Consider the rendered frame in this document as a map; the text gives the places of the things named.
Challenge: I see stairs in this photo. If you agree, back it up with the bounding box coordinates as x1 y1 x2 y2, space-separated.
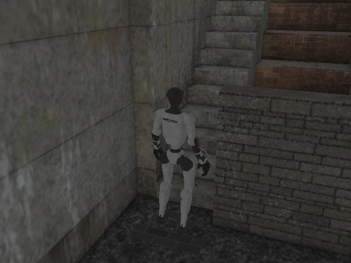
156 0 273 210

